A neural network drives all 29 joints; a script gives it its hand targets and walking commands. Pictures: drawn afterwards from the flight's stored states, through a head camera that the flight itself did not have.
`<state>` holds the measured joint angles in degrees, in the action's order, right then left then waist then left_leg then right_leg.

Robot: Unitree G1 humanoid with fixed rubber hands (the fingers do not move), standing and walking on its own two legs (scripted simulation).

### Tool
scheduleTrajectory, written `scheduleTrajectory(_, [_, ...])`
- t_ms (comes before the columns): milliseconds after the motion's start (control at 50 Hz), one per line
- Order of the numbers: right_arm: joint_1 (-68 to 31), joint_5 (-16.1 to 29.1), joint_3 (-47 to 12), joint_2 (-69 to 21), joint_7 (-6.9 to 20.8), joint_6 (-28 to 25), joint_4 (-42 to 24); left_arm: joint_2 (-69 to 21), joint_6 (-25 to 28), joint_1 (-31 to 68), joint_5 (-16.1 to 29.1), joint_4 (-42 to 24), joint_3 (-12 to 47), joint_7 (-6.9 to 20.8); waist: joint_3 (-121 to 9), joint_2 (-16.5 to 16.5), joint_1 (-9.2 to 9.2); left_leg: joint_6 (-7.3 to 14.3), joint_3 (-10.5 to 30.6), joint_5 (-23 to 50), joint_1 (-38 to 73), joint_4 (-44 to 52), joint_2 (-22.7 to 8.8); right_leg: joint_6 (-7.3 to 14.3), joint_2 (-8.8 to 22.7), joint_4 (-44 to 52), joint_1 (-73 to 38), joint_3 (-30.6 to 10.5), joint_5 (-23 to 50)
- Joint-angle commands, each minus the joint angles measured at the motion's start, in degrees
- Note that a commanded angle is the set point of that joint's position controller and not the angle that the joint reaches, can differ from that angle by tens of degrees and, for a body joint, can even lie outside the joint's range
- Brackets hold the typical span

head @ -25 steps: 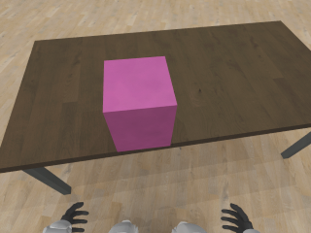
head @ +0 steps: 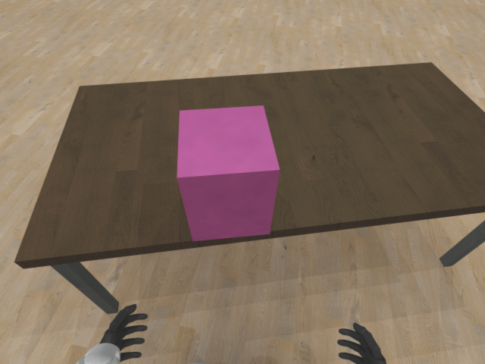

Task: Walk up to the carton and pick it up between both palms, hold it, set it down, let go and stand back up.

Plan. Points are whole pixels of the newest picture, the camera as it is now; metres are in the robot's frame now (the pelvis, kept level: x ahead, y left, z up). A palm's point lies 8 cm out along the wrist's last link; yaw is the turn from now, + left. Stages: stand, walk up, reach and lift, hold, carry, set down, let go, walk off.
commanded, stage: reach and lift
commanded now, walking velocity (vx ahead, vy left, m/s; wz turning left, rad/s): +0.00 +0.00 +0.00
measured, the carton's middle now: (227, 175) +0.55 +0.07 -0.08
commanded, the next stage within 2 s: none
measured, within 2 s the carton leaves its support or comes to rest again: neither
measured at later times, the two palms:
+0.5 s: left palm (116, 304) +0.23 +0.25 -0.08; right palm (354, 318) +0.22 -0.18 -0.08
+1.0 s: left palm (106, 272) +0.27 +0.26 -0.04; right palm (352, 279) +0.28 -0.18 -0.06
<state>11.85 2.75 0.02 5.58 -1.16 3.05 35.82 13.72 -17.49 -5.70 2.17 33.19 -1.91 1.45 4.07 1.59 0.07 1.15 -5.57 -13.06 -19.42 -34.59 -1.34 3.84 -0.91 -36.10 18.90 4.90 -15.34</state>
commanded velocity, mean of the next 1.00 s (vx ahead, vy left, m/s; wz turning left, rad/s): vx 0.00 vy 0.00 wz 0.00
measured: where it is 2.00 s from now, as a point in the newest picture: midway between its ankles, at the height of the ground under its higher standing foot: outside the picture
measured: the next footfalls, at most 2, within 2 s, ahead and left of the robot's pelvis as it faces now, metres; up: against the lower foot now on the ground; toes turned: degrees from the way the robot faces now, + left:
none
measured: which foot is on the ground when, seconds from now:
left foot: down 0.00-1.00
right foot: down 0.00-1.00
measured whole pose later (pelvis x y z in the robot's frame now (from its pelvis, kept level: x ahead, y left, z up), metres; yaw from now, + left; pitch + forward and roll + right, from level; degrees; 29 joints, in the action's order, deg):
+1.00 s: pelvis +0.06 +0.01 +0.00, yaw +2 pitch +2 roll +0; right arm -0.9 14.6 -7.0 9.0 -0.5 -30.3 52.4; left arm 15.8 24.3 0.7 9.9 46.6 -1.0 2.2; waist 0.1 0.1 -0.6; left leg 1.0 -3.0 -17.9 -19.2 -34.9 -0.3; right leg 3.1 -1.6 -34.4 17.2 4.0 -19.5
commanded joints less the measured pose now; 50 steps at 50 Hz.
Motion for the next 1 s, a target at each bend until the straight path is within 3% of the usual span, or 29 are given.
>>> scheduleTrajectory(0, [-7.8, -0.4, 1.2, 1.2, -0.3, -6.7, -7.6, 8.9, 9.4, 14.5, 0.4, -8.4, -2.8, -1.6, -7.9, -1.9, 0.15, 0.8, 2.0, -9.3, 5.2, 2.4, 0.2, -0.6, 7.2, 13.9, 6.4, -10.4, -17.7])
scheduleTrajectory(60, [-9.8, -0.5, 2.9, 2.6, 0.0, -8.7, -6.6, 7.9, 12.6, 16.2, 2.0, -9.5, -1.3, -3.2, -11.1, -5.6, 0.85, 1.1, 4.4, -15.9, -0.3, 5.1, -1.5, -0.4, 5.4, 9.0, 1.7, -9.0, -14.1])
scheduleTrajectory(100, [-11.8, -1.0, 4.5, 4.3, 1.0, -9.6, -5.8, 6.0, 14.7, 16.6, 3.7, -9.0, 0.8, -4.7, -12.9, -9.6, 1.37, 1.2, 6.9, -24.3, -8.6, 10.3, -3.7, -0.9, 2.6, 3.2, -6.5, -6.7, -8.2])
scheduleTrajectory(140, [-12.7, -1.4, 5.8, 5.5, 2.1, -10.3, -4.9, 4.7, 16.7, 15.6, 4.3, -7.5, 2.4, -5.9, -14.6, -11.2, 1.71, 1.5, 8.2, -26.8, -14.4, 14.0, -4.9, -1.3, 0.4, -0.6, -13.3, -4.9, -3.2])
scheduleTrajectory(200, [-13.7, -1.5, 6.3, 6.1, 2.9, -11.0, -1.7, 3.8, 18.5, 13.9, 4.5, -2.3, 3.7, -6.7, -14.1, -7.1, 1.44, 1.3, 8.1, -21.7, -14.4, 14.1, -4.5, -1.5, -0.4, 0.2, -12.7, -4.0, -1.9])
scheduleTrajectory(280, [-16.6, 0.4, 2.9, 5.9, 3.5, -12.5, 0.8, 5.1, 20.4, 13.6, 5.1, 6.1, 3.3, -6.1, -11.3, 2.5, -0.38, 1.1, 6.0, -12.5, -5.5, 8.9, -1.5, -1.5, 1.0, 6.1, -3.7, -5.5, -8.7])
scheduleTrajectory(320, [-17.6, 1.2, 1.7, 6.2, 3.3, -13.4, 2.1, 5.5, 21.5, 14.2, 5.4, 8.5, 2.9, -5.4, -9.4, 4.7, -0.99, 0.8, 5.5, -9.2, -1.8, 7.5, -0.6, -1.5, 1.6, 8.1, -0.2, -6.0, -9.6])
scheduleTrajectory(360, [-18.0, 2.0, 0.9, 6.5, 3.0, -14.9, 3.1, 5.9, 23.4, 14.8, 5.5, 9.3, 2.3, -4.9, -8.4, 4.1, -1.45, 0.4, 5.5, -6.9, -0.7, 7.4, -0.5, -1.4, 1.4, 8.5, 0.1, -6.3, -7.8])
scheduleTrajectory(440, [-18.4, 4.3, 0.3, 6.5, 2.9, -18.1, 5.4, 6.5, 28.1, 16.8, 5.5, 8.0, 1.7, -4.7, -10.8, -0.9, -1.76, -0.8, 5.0, -0.6, 2.0, 7.1, -0.3, -0.9, 0.9, 8.1, -1.4, -6.5, -2.6])
scheduleTrajectory(540, [-17.2, 8.6, -0.2, 7.8, 2.9, -23.5, 6.2, 7.2, 34.3, 16.4, 5.8, 1.7, 1.9, -5.5, -19.2, -7.9, -1.34, -3.1, 5.1, 13.6, 8.5, 3.9, 0.3, -0.4, 0.3, 6.9, -2.1, -6.3, 8.1])
scheduleTrajectory(580, [-16.2, 10.1, -0.9, 8.6, 2.9, -25.8, 6.2, 7.2, 36.1, 14.6, 5.7, -0.1, 2.0, -5.5, -22.1, -8.9, -1.44, -3.8, 5.3, 19.5, 10.8, 2.6, 0.4, -0.5, -0.1, 6.4, -2.8, -5.9, 12.9])
scheduleTrajectory(640, [-15.4, 11.5, -1.7, 9.6, 2.7, -28.9, 6.7, 7.3, 37.8, 12.3, 5.7, -1.4, 1.6, -4.7, -24.2, -8.6, -1.39, -4.4, 5.8, 25.2, 12.5, 1.2, 0.4, -0.9, -0.2, 6.5, -3.6, -5.8, 17.8])
scheduleTrajectory(720, [-15.6, 12.5, -3.0, 10.0, 2.2, -31.8, 8.7, 7.4, 39.5, 10.4, 6.0, 0.7, 0.8, -2.7, -21.0, -5.5, -0.81, -4.2, 6.3, 25.6, 11.7, 1.0, 0.6, -1.5, -0.2, 6.7, -4.2, -5.6, 19.6])
scheduleTrajectory(860, [-20.0, 12.1, -5.3, 9.2, 0.9, -35.8, 8.9, 8.8, 43.2, 12.5, 7.5, 5.3, -1.3, 0.4, -16.3, 0.5, -0.53, -2.8, 6.0, 19.1, 6.8, 1.5, 1.3, -2.7, 0.4, 6.6, -6.5, -6.5, 17.5])
scheduleTrajectory(980, [-24.4, 12.0, -6.1, 7.7, -0.1, -38.4, 7.0, 10.7, 47.4, 18.5, 9.2, 6.2, -2.0, 1.0, -18.8, -0.5, -1.12, -2.0, 5.1, 13.4, 1.6, 0.7, 1.8, -3.0, 1.2, 5.2, -7.2, -7.7, 12.6])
